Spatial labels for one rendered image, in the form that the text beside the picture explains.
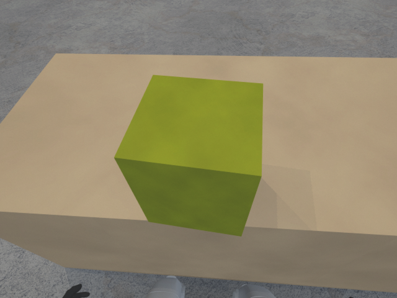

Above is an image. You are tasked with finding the left robot thigh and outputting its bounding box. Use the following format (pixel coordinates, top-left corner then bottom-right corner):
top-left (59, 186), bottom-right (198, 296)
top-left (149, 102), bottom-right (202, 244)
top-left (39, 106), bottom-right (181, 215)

top-left (145, 278), bottom-right (185, 298)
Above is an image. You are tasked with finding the pedestal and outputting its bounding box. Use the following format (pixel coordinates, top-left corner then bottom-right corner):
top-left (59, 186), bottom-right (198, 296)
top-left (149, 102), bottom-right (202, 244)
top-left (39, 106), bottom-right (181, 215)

top-left (0, 53), bottom-right (397, 293)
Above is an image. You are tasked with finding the right robot thigh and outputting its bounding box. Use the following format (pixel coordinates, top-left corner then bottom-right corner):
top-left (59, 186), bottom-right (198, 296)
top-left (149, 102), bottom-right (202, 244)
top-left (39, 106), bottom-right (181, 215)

top-left (233, 284), bottom-right (276, 298)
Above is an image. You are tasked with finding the robot thigh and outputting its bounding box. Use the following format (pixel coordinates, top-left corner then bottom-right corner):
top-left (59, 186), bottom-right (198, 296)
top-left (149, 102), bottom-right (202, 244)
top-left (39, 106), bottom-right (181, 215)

top-left (233, 284), bottom-right (276, 298)
top-left (145, 278), bottom-right (185, 298)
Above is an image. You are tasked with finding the carton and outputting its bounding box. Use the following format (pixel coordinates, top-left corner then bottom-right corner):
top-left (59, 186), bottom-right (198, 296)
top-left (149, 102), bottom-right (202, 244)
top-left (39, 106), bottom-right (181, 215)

top-left (114, 75), bottom-right (263, 237)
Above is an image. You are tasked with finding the left robot hand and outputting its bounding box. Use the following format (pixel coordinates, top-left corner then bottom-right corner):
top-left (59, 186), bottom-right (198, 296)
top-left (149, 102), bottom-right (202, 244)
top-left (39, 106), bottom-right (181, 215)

top-left (62, 284), bottom-right (90, 298)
